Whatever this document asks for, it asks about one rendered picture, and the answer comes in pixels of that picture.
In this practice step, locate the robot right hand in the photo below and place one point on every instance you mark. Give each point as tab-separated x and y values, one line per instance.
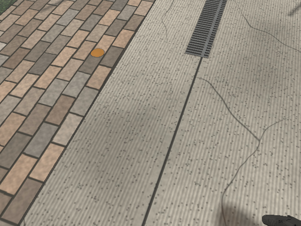
278	220

